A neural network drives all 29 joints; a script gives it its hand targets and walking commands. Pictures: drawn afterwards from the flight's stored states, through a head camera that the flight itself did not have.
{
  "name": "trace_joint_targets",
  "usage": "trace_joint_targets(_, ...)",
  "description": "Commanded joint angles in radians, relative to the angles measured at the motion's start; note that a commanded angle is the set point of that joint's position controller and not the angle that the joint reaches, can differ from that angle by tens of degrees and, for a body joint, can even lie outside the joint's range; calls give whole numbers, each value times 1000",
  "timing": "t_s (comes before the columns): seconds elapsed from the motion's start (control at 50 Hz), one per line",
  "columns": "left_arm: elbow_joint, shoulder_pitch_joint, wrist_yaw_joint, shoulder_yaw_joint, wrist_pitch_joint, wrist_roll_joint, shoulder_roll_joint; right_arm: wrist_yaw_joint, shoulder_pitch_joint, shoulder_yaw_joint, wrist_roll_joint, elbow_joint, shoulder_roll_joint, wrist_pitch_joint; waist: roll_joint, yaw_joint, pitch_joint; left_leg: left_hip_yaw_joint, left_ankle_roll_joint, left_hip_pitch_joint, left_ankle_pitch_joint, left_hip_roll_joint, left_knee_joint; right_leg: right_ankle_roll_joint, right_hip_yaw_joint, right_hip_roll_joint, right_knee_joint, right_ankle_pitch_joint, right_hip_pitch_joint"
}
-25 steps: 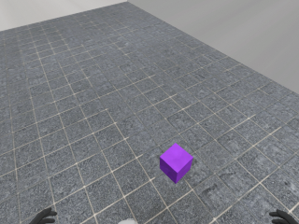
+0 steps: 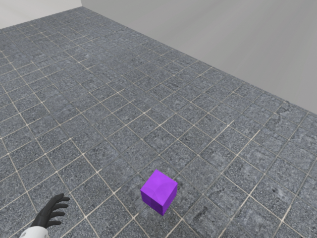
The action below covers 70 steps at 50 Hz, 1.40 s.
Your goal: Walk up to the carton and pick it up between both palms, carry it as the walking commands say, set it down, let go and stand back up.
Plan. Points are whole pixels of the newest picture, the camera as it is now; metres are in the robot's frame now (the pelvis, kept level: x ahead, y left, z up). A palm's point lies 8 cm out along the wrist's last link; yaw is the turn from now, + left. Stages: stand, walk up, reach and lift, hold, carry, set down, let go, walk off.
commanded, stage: walk up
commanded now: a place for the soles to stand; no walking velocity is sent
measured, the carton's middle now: (159, 192) +0.50 +0.03 -0.66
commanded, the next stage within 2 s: none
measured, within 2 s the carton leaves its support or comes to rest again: neither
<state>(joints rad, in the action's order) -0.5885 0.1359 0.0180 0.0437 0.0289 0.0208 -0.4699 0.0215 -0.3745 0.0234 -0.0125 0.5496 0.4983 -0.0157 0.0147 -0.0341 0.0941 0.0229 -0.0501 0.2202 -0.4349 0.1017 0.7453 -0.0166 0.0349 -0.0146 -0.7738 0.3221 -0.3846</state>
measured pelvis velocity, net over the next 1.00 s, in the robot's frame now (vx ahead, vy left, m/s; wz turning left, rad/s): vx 0.03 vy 0.15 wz -0.28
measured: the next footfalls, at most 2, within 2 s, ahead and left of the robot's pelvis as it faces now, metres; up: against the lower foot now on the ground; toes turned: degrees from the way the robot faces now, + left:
left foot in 0.74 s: +0.11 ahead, +0.24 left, +0.00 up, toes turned -5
right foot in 1.02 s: +0.10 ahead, +0.03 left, +0.00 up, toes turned -19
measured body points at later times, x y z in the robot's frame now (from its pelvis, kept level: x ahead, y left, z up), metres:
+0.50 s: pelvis +0.00 +0.01 +0.03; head +0.02 -0.01 +0.48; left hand +0.13 +0.34 -0.06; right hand +0.14 -0.34 -0.05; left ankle -0.04 +0.16 -0.68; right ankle +0.06 -0.13 -0.71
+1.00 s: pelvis +0.03 +0.15 +0.01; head +0.03 +0.13 +0.46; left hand +0.27 +0.43 -0.02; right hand +0.03 -0.20 -0.06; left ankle +0.07 +0.24 -0.71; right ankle +0.06 +0.04 -0.70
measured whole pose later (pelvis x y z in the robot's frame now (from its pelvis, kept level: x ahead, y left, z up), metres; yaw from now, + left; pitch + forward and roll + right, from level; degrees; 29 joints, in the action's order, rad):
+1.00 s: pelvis +0.03 +0.15 +0.01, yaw -16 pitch -4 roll -1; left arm -0.54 0.34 -0.06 0.06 -0.01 0.00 -0.50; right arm -0.08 -0.39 0.11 0.06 0.45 0.48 0.07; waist -0.06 -0.07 0.07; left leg 0.18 0.05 0.24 -0.37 0.08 0.67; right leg 0.03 -0.06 0.02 -0.74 0.39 -0.35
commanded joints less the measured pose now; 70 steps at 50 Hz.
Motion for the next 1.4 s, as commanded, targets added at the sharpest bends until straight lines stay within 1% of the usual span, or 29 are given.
trace_joint_targets(0.0,15,-49,-2,40,-19,9,-182,2,45,74,2,-10,244,-36,-5,40,-79,-104,99,94,376,97,-192,77,107,-80,131,-416,183)
trace_joint_targets(0.1,-77,-107,-10,23,-29,7,-181,3,57,46,-9,84,178,-26,59,12,-185,-36,66,-32,365,28,-165,117,126,-140,215,-505,215)
trace_joint_targets(0.4,-312,-193,6,16,-30,6,-136,-13,237,40,2,302,153,-22,-9,23,-114,-40,65,-65,283,52,-408,64,48,-102,404,-242,249)
trace_joint_targets(0.42,-289,103,-37,82,-38,-32,-226,-50,242,125,105,177,181,8,-103,65,-128,112,73,12,-126,-27,-160,137,231,-152,399,140,267)
trace_joint_targets(0.44,-283,169,-65,108,-41,-43,-292,-72,265,118,112,132,122,29,43,98,-100,51,62,283,-222,-97,7,211,482,-250,495,369,374)
trace_joint_targets(0.46,-241,212,-92,126,-49,-52,-320,-84,305,124,115,53,106,45,99,122,-76,-76,60,415,-228,-67,186,269,637,-331,564,491,372)
trace_joint_targets(0.48,-200,200,-111,131,-62,-58,-317,-92,317,132,110,2,100,54,73,96,-50,-142,53,450,-118,-30,252,276,637,-345,556,435,331)
trace_joint_targets(0.56,-93,180,-122,137,-82,-76,-280,-119,211,157,100,-71,121,76,111,43,-76,-107,21,329,-48,8,250,226,422,-232,484,296,160)
trace_joint_targets(0.64,10,206,-126,156,-69,-87,-322,-143,156,152,76,-148,118,93,190,33,-50,-57,45,155,-20,-5,135,191,378,-207,475,358,-87)
trace_joint_targets(0.68,64,129,-121,149,-57,-87,-317,-143,8,157,73,-133,123,87,180,-59,-66,3,63,-152,28,-45,27,141,274,-156,409,389,-337)
trace_joint_targets(0.7,81,102,-123,131,-52,-93,-273,-135,-141,165,79,-88,137,80,51,-142,-100,28,72,-359,10,-88,-46,108,199,-79,218,466,-484)
trace_joint_targets(0.72,93,145,-128,95,-50,-84,-169,-124,-211,171,86,-70,206,71,-261,-176,-68,-146,114,-303,-249,15,-288,74,61,71,-160,447,-518)
trace_joint_targets(0.74,138,162,-140,72,-49,-52,-116,-109,-39,173,79,-148,245,61,-322,-113,-30,-565,223,-88,-489,324,-529,12,15,119,-424,407,-531)
trace_joint_targets(0.76,146,181,-149,86,-46,-38,-165,-103,92,175,70,-174,247,63,-226,-40,30,-627,270,122,-580,348,-614,5,106,43,-500,306,-412)
trace_joint_targets(0.8,68,286,-130,113,-38,-22,-241,-87,152,174,71,-187,223,66,-162,30,67,-394,249,214,-478,242,-533,6,44,-2,-505,146,-256)
trace_joint_targets(0.84,42,306,-104,110,-30,-23,-243,-79,138,164,68,-179,179,67,-171,25,60,-238,224,174,-341,173,-489,0,-24,-12,-380,114,-173)
trace_joint_targets(0.9,98,218,-78,79,-34,-19,-196,-92,52,157,79,-171,174,63,-199,-23,83,-192,243,120,-291,195,-489,25,-48,-14,-139,144,-108)
trace_joint_targets(0.96,96,247,-82,73,-52,-27,-189,-103,71,141,74,-190,158,69,-131,25,34,-72,196,220,-312,171,-364,62,-101,38,144,16,175)
trace_joint_targets(1.0,91,336,-106,90,-54,-32,-240,-105,60,118,83,-196,108,70,-25,103,-7,34,114,436,-286,100,-108,95,71,-32,258,76,439)
trace_joint_targets(1.02,103,399,-123,113,-56,-46,-329,-107,80,108,82,-238,70,64,181,146,-64,91,40,593,-208,-1,226,203,566,-308,373,408,510)
trace_joint_targets(1.04,119,355,-143,120,-55,-54,-358,-98,106,128,82,-268,140,76,86,127,-1,-69,18,621,-204,-23,378,322,793,-441,477,453,321)
trace_joint_targets(1.06,117,339,-151,115,-58,-46,-333,-97,132,150,76,-272,192,89,-7,109,24,-128,15,594,-134,-1,460,333,700,-418,462,401,272)
trace_joint_targets(1.12,143,276,-144,103,-75,-55,-309,-96,66,149,68,-239,180,91,61,55,-12,-101,5,470,14,36,445,245,414,-257,353,179,157)
trace_joint_targets(1.22,177,220,-111,99,-67,-49,-304,-101,77,119,29,-216,140,84,179,66,-9,-12,37,233,7,-16,174,224,302,-138,279,148,-43)
trace_joint_targets(1.28,182,155,-83,75,-43,-34,-283,-83,-17,125,10,-155,161,67,126,-12,-21,92,65,-111,122,-126,-33,148,202,-77,152,235,-248)
trace_joint_targets(1.3,173,178,-79,62,-39,-34,-237,-73,-49,132,11,-143,197,55,26,-45,-43,-1,72,-190,101,-81,-121,102,173,-45,12,215,-284)
trace_joint_targets(1.32,201,194,-79,40,-46,-21,-155,-63,-39,145,25,-171,286,40,-204,-56,-88,-450,150,-173,-32,232,-304,13,99,49,-268,271,-347)
trace_joint_targets(1.34,207,206,-94,56,-39,-11,-219,-55,39,146,17,-194,291,34,-189,-38,-72,-661,289,44,-20,396,-422,3,88,81,-408,366,-259)
trace_joint_targets(1.38,155,209,-80,66,-35,3,-241,-39,88,125,16,-167,260,18,-118,6,6,-455,292,136,10,305,-350,16,131,19,-423,261,-158)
